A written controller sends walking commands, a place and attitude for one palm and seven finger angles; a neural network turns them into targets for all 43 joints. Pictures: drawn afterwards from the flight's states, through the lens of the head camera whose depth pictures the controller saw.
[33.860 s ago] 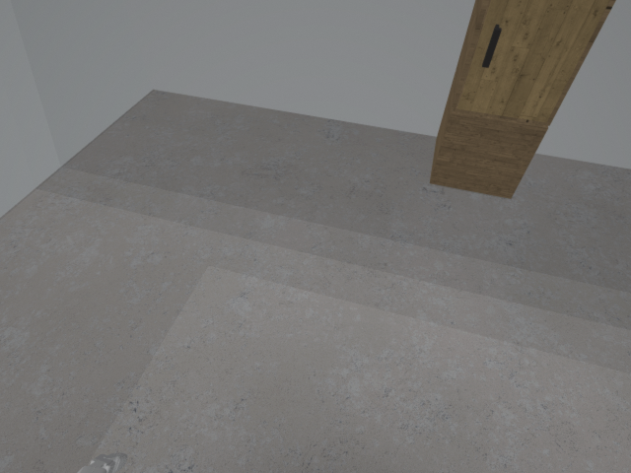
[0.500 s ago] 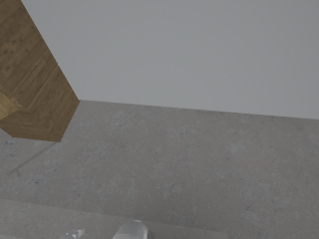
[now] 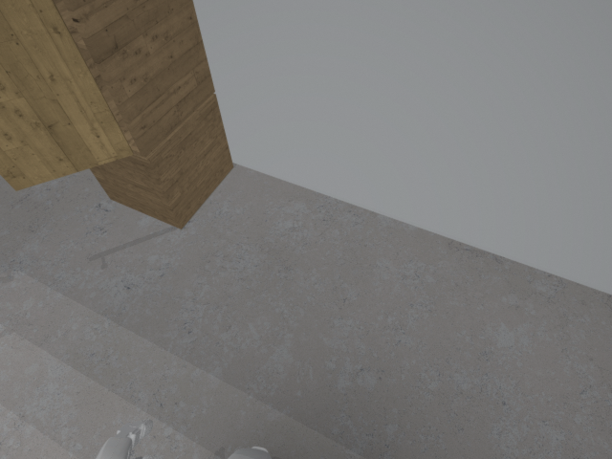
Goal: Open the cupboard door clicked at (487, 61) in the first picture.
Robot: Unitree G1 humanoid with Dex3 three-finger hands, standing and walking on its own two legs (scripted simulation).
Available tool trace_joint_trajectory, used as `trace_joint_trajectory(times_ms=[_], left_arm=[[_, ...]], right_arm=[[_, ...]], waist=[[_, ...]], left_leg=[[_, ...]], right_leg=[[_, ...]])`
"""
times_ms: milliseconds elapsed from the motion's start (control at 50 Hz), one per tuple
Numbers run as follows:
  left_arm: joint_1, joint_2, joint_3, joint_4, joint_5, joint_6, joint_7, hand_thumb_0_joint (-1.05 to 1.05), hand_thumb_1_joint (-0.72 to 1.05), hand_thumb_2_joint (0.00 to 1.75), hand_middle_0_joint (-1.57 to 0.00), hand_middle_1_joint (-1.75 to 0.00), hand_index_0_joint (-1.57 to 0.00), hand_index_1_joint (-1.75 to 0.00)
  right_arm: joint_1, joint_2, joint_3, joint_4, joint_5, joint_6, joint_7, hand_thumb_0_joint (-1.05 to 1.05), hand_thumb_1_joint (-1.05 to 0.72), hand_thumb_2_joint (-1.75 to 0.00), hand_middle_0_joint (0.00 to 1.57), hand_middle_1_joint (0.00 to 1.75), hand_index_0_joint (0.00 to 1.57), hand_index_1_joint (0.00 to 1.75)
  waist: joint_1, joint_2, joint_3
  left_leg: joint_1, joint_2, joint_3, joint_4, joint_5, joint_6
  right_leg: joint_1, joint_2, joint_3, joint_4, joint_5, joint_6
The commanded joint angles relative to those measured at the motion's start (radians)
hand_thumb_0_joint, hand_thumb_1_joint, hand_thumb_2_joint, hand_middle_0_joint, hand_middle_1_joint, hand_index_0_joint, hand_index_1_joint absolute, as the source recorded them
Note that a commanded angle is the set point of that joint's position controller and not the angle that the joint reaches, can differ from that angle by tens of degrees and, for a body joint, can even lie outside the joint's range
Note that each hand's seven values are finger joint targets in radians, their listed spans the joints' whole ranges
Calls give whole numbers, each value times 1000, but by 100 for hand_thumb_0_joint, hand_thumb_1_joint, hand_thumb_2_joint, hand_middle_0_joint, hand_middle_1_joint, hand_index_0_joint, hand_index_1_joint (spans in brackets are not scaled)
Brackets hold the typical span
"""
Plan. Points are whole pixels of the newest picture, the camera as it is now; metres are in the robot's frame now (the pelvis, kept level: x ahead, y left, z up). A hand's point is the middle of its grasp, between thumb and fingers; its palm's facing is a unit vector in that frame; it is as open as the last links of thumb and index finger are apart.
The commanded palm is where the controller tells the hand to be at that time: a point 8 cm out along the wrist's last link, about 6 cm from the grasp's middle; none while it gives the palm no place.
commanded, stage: turn to face it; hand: left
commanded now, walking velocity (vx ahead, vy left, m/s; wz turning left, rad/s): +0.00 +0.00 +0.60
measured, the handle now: out of the picture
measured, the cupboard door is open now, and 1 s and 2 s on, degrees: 52 52 52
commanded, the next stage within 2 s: take the last steps up to it in 0.68 s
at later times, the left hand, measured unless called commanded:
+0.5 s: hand out of the picture +0.01 +0.23 -0.16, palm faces +0.32 -0.91 -0.26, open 7.4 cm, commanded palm none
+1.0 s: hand out of the picture -0.03 +0.17 -0.17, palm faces +0.51 -0.84 -0.19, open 7.4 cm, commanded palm none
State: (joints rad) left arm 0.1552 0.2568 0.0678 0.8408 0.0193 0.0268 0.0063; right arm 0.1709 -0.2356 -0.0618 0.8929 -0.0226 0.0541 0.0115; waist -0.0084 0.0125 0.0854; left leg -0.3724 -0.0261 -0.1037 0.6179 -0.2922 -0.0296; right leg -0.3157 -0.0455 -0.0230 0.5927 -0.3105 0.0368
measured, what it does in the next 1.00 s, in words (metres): steps on the spot, turning left: left foot, then right foot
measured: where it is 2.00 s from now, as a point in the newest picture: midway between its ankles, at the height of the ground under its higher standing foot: (248, 416)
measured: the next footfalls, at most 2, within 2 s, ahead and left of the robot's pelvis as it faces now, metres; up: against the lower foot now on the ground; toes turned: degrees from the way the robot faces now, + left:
left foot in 0.32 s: +0.02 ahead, +0.12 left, +0.00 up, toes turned +17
right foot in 0.64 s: +0.09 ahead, -0.13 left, +0.00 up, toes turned +16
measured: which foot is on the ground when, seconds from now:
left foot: up 0.00-0.30, down 0.32-0.64, up 0.66-0.96, down 0.98-1.00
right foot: down 0.00-0.32, up 0.34-0.62, down 0.64-0.98, up 1.00-1.00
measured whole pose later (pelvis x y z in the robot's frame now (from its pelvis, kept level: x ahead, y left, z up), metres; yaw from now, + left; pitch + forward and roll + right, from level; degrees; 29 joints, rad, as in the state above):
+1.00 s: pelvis +0.04 -0.01 +0.00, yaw +28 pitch +0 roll +1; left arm 0.28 0.20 0.06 0.99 0.02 0.00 0.00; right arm 0.16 -0.20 -0.04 0.98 -0.02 0.01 0.02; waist 0.02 -0.05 0.07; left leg -0.24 -0.02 0.07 0.53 -0.30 0.02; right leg -0.22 -0.11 -0.16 0.62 -0.39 0.02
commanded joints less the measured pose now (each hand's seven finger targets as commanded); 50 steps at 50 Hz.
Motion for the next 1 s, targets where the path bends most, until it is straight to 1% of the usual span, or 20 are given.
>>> trace_joint_trajectory(times_ms=[0, 80, 160, 240, 260, 280, 300, 320, 400, 560, 580, 620, 640, 680, 760, 860, 920, 940, 960, 980], left_arm=[[106, 196, 42, -47, 8, -30, 22, 0, 90, 90, -20, -30, -20, -30], [17, 127, 22, -64, 8, -32, 25, 0, 90, 90, -20, -30, -20, -30], [104, 172, 37, -26, 11, -32, 23, 0, 90, 90, -20, -30, -20, -30], [102, 182, 45, -11, 3, -26, 16, 0, 90, 90, -20, -30, -20, -30], [84, 168, 44, -18, -6, -22, 13, 0, 90, 90, -20, -30, -20, -30], [89, 111, 36, -45, -11, -14, 6, 0, 90, 90, -20, -30, -20, -30], [19, 65, 10, -87, -8, -9, 5, 0, 90, 90, -20, -30, -20, -30], [-36, 88, 9, -100, 0, 1, 9, 0, 90, 90, -20, -30, -20, -30], [23, 68, 17, -15, -4, 8, 1, 0, 90, 90, -20, -30, -20, -30], [120, 44, 10, 28, -8, -9, -2, 0, 90, 90, -20, -30, -20, -30], [156, 66, 15, 37, -6, -18, 2, 0, 90, 90, -20, -30, -20, -30], [175, 211, 39, 35, 15, -32, 13, 0, 90, 90, -20, -30, -20, -30], [163, 186, 30, 30, 9, -37, 18, 0, 90, 90, -20, -30, -20, -30], [84, 132, 19, 24, 5, -36, 21, 0, 90, 90, -20, -30, -20, -30], [108, 110, 16, 38, 11, -42, 24, 0, 90, 90, -20, -30, -20, -30], [180, 153, 40, 93, 10, -52, 11, 0, 90, 90, -20, -30, -20, -30], [137, 142, 44, 100, 2, -50, 0, 0, 90, 90, -20, -30, -20, -30], [112, 108, 39, 84, -5, -45, -6, 0, 90, 90, -20, -30, -20, -30], [86, 46, 29, 50, -10, -42, -18, 0, 90, 90, -20, -30, -20, -30], [-26, 35, 12, 5, 3, -43, -16, 0, 90, 90, -20, -30, -20, -30]], right_arm=[[-93, -140, -50, -114, 5, -13, 3, 0, -90, -90, 20, 30, 20, 30], [-78, -84, -33, -74, 9, -1, 21, 0, -90, -90, 20, 30, 20, 30], [-121, -55, -17, -79, 16, -10, 26, 0, -90, -90, 20, 30, 20, 30], [-53, -75, -17, -64, 13, -21, 19, 0, -90, -90, 20, 30, 20, 30], [2, -112, -25, -49, 10, -29, 18, 0, -90, -90, 20, 30, 20, 30], [59, -219, -51, -46, -1, -38, 11, 0, -90, -90, 20, 30, 20, 30], [126, -295, -66, -34, -4, -32, 0, 0, -90, -90, 20, 30, 20, 30], [153, -285, -62, -25, -5, -33, -11, 0, -90, -90, 20, 30, 20, 30], [-6, -187, -28, -52, -5, -43, -32, 0, -90, -90, 20, 30, 20, 30], [-46, -178, -30, -39, -2, -31, -27, 0, -90, -90, 20, 30, 20, 30], [-51, -160, -28, -41, 5, -31, -24, 0, -90, -90, 20, 30, 20, 30], [-56, -70, -16, -78, 15, -27, -10, 0, -90, -90, 20, 30, 20, 30], [-73, -97, -24, -66, 10, -14, -12, 0, -90, -90, 20, 30, 20, 30], [-68, -93, -27, -27, 10, -6, -8, 0, -90, -90, 20, 30, 20, 30], [-71, -35, -9, 2, 15, -13, -1, 0, -90, -90, 20, 30, 20, 30], [-76, -25, 4, 9, 10, -40, 8, 0, -90, -90, 20, 30, 20, 30], [13, -43, 3, 39, 5, -57, 5, 0, -90, -90, 20, 30, 20, 30], [83, -94, -6, 54, 0, -66, -2, 0, -90, -90, 20, 30, 20, 30], [174, -192, -31, 70, -16, -68, -11, 0, -90, -90, 20, 30, 20, 30], [254, -210, -32, 91, -15, -61, -20, 0, -90, -90, 20, 30, 20, 30]], waist=[[51, -264, -106], [6, -230, -81], [55, -211, -120], [18, -200, -137], [-19, -116, -157], [-48, 153, -203], [-87, 293, -181], [-92, 147, -164], [-6, 153, -145], [33, 133, -143], [50, 78, -145], [64, -298, -117], [67, -265, -106], [26, -245, -46], [37, -206, -92], [72, -184, -101], [18, -152, -84], [-24, -14, -100], [-64, 269, -120], [-106, 242, -90]], left_leg=[[-221, 15, 30, 544, -275, -2], [-162, 55, 116, 462, -179, -34], [-83, 32, 190, 206, -179, -33], [98, 21, 207, -63, -23, -9], [231, 51, 168, -183, 108, 9], [386, 278, -139, -226, 359, 114], [386, 463, -338, -266, 630, 260], [352, 468, -341, -253, 564, 294], [226, 279, -106, -257, 464, 196], [97, 217, -95, -187, 334, 150], [45, 173, -71, -128, 253, 110], [-137, -31, 111, 246, -277, 1], [-127, 7, 41, 411, -308, 9], [-161, 33, 43, 551, -205, 2], [-81, 28, 122, 322, -189, -16], [-18, 17, 183, 42, -153, -4], [205, 10, 204, -186, -27, 20], [347, 88, 87, -260, -21, 70], [479, 318, -230, -315, -5, 189], [447, 414, -354, -378, 9, 295]], right_leg=[[139, -408, 368, -344, 65, -210], [159, -279, 47, -245, 405, -160], [271, -299, -4, -181, 561, -156], [204, -294, -62, -71, 498, -98], [107, -278, -96, 32, 414, -54], [-120, -159, -160, 235, 60, 23], [-274, -76, -95, 405, -383, 48], [-302, -81, -18, 507, -343, 38], [-216, -58, 17, 508, -141, 34], [116, 28, -58, -14, 10, 17], [204, 2, -33, -145, 99, 9], [234, -387, 358, -335, 249, -162], [149, -400, 356, -335, 239, -216], [127, -306, 223, -297, 317, -204], [217, -251, 70, -235, 543, -176], [296, -297, 105, -244, 343, -176], [127, -262, 36, -168, 136, -112], [-19, -201, -31, -31, 43, -68], [-247, -59, -157, 226, -176, -7], [-363, -27, -98, 413, -331, -15]])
